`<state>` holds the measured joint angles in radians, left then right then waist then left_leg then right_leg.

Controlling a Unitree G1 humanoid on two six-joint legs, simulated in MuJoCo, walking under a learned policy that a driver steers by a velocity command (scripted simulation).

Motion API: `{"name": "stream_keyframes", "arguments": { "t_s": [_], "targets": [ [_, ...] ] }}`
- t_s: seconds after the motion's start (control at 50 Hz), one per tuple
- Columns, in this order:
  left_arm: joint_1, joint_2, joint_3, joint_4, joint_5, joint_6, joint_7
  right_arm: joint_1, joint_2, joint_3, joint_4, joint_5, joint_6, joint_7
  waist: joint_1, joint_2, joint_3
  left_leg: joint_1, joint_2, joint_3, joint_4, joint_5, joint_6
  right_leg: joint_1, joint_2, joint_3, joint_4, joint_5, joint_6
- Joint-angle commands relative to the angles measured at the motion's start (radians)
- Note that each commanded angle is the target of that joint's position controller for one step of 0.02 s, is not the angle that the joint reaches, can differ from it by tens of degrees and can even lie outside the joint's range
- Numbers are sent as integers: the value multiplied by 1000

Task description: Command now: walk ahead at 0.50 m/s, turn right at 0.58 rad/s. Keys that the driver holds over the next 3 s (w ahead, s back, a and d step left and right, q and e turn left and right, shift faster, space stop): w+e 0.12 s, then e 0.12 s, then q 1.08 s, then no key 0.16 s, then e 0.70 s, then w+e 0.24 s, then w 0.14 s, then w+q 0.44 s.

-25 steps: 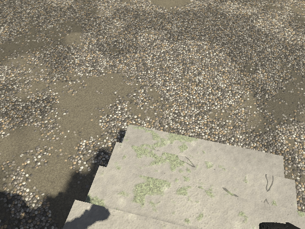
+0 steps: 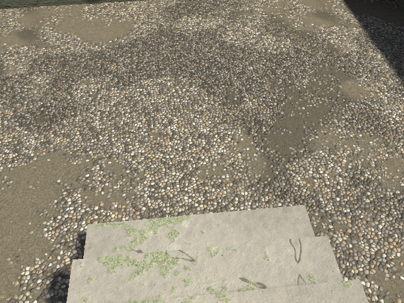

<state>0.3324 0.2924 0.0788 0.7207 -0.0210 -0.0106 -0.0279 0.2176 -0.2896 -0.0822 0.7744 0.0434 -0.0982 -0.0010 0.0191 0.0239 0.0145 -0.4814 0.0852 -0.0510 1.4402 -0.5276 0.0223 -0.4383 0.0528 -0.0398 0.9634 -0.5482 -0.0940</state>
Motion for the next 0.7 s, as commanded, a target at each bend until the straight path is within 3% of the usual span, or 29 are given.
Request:
{"name": "stream_keyframes", "arguments": {
  "t_s": [0.02, 0.04, 0.06, 0.08, 0.1, 0.12, 0.18, 0.22, 0.26, 0.28, 0.3, 0.32, 0.34, 0.36, 0.38, 0.4, 0.42, 0.44, 0.46, 0.48, 0.5, 0.52, 0.56, 0.6, 0.62, 0.64, 0.66, 0.68, 0.7],
  "targets": [
    [73, 190, 36, -28, -1, -41, -10, -58, -74, -1, -137, -21, -18, -26, -65, -32, 15, -456, -26, -58, -37, 8, 23, 160, -337, 719, -460, 382, -254],
    [5, 157, 26, -62, 29, -41, 5, -29, -112, -11, -103, -16, -7, -21, -80, 25, 6, -408, 11, -105, -156, 161, 27, 76, -322, 671, -397, 295, -233],
    [-14, 150, 21, -71, 45, -43, 22, -27, -97, -5, -94, -34, 4, -14, -86, 0, -12, -308, -5, -68, -201, 302, 23, -23, -284, 603, -353, 401, -216],
    [29, 110, 8, -59, 33, -56, 44, -70, -121, -13, -99, -39, 4, 3, -69, -2, -16, -280, -10, -95, -358, 540, 34, -54, -192, 506, -305, 229, -167],
    [25, 98, 0, -66, 29, -62, 74, -131, -95, -2, -131, -69, 2, 24, -62, -4, -4, -158, -56, -30, -527, 762, 37, -185, -104, 399, -316, 155, -147],
    [25, 84, -6, -48, 12, -51, 102, -172, -28, 21, -155, -96, 0, 46, -58, -25, -29, 31, -100, 14, -634, 986, 34, -296, -48, 335, -311, 73, -132],
    [89, 81, -4, 1, -3, -8, 139, -223, 19, 36, -219, -72, 31, 55, -15, -104, -25, 203, -181, 65, -793, 1021, -5, -300, 6, 271, -216, 131, -84],
    [72, 44, -13, -15, -2, 27, 144, -138, 23, 33, -214, -79, 55, 47, -42, -133, -68, 284, -180, 55, -821, 1035, -38, -228, 29, 294, -47, 130, -53],
    [17, -1, -25, -27, -13, 46, 148, 0, 12, 27, -159, -69, 53, 35, -113, -123, -61, 301, -86, 30, -1066, 1100, -52, -60, 46, 263, 192, 207, -16],
    [-13, -38, -39, -15, -9, 46, 135, 198, 13, 19, -76, -58, 46, 33, -182, -96, -75, 463, -5, 21, -1219, 1244, -31, -87, 60, 227, 414, 285, 6],
    [63, -92, -45, 9, -3, 38, 115, 312, 33, 27, -30, -56, 32, 35, -160, 28, -62, 602, 149, -163, -1327, 1372, 51, -231, 138, 197, 782, -137, 39],
    [228, -116, -48, 25, -15, 35, 90, 271, -4, 38, 18, -64, 11, 51, -7, 211, -122, 902, 265, -293, -808, 1898, 152, -553, 134, 298, 978, -330, 50],
    [237, -91, -60, 41, -17, 19, 81, 299, 11, 39, 35, -41, 9, 56, -31, 207, -165, 968, 290, -308, -758, 1946, 194, -703, 84, 350, 1001, -314, 73],
    [121, -33, -51, 39, -15, -6, 87, 367, -8, 27, 38, -41, 9, 41, -108, 119, -146, 910, 278, -300, -805, 1679, 231, -796, 104, 386, 1030, -197, 70],
    [61, 9, -37, 34, -2, -18, 98, 337, -61, 8, 30, -38, 8, 34, -76, -8, -141, 774, 214, -291, -863, 1399, 197, -742, 87, 367, 868, 9, 48],
    [31, 20, -32, 31, 18, -10, 101, 267, -46, 18, 26, -19, 16, 25, -11, -27, -79, 596, 158, -281, -887, 1401, 161, -691, 51, 295, 786, 136, 56],
    [22, 6, -38, 1, 29, -1, 101, 185, -41, 30, 14, -55, 27, 8, 70, 10, -108, 412, 175, -386, -908, 1332, 195, -583, -39, 254, 687, 248, 82],
    [-29, 42, -28, -39, 46, 1, 103, 123, -58, 31, -17, -51, 40, -21, 87, 10, -49, 261, 125, -314, -925, 1427, 220, -499, -56, 211, 482, 353, 138],
    [-105, -13, -45, -91, 45, 6, 106, 57, -78, 27, -18, -69, 63, -46, 98, 91, -76, 171, 116, -360, -923, 1346, 248, -368, -101, 217, 250, 448, 180],
    [-207, -18, -46, -117, 36, 6, 107, 83, -52, 29, -26, -48, 74, -54, 35, 63, -81, 135, 59, -324, -954, 1281, 235, -282, -82, 189, 115, 435, 197],
    [-217, -75, -60, -125, 23, 10, 101, 85, -53, 31, -21, -49, 88, -57, 38, 76, -140, 121, 39, -315, -939, 1254, 222, -153, -59, 177, 87, 465, 211],
    [-218, -97, -67, -128, 18, 18, 96, 80, -57, 30, -41, -32, 98, -58, 34, 68, -136, 98, 14, -288, -944, 1186, 207, -80, -44, 158, 12, 433, 212],
    [-123, -72, -50, -89, 35, 17, 76, 53, -42, 38, -63, -34, 90, -54, 76, 53, -171, 80, 11, -289, -876, 1113, 200, 53, -31, 164, 68, 597, 182],
    [-140, -63, -43, -111, 54, 20, 73, 38, -25, 36, -98, -27, 98, -49, 68, 75, -118, 80, -7, -337, -862, 1012, 193, 87, -11, 137, -36, 471, 154],
    [-163, -57, -43, -139, 49, 12, 71, 61, -25, 29, -103, -13, 106, -54, 50, 113, -72, 173, -28, -373, -841, 945, 175, 43, -20, 174, -263, 358, 127],
    [-197, -26, -32, -154, 32, 4, 65, 173, -30, 17, -86, -10, 124, -63, 3, 25, -57, 185, -122, -353, -797, 827, 134, 121, -32, 182, -414, 652, 93],
    [-161, 23, -13, -143, 41, 7, 54, 269, 5, 21, -77, -28, 136, -66, -30, -104, -167, 47, -176, -325, -668, 580, 78, 375, -161, 305, -317, 1045, -2],
    [-66, 52, 1, -113, 30, 24, 55, 291, 19, 30, -86, -39, 138, -62, 2, -246, -249, -129, -241, -285, -527, 55, 19, 565, -312, 431, -359, 1219, -136],
    [16, 64, 5, -82, 25, 31, 57, 184, -33, 14, -146, -17, 134, -55, 36, -307, -235, -242, -294, -222, -330, -285, -32, 531, -438, 602, -470, 1130, -264]
  ]
}}
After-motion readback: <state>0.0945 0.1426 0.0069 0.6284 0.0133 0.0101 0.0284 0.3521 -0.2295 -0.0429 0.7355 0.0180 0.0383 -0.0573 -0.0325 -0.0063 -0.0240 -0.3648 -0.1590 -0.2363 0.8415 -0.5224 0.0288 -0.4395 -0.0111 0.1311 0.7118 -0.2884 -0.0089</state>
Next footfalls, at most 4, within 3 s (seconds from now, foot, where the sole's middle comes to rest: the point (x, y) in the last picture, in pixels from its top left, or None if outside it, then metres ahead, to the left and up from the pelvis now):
0.28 left None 0.23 0.08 -0.89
0.62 right None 0.29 -0.20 -0.89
0.96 left None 0.26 0.08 -0.89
1.52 right None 0.28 -0.13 -0.89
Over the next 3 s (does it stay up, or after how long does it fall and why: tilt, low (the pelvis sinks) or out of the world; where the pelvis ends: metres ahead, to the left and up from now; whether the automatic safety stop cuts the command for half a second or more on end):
stays up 0.44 -0.17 -0.20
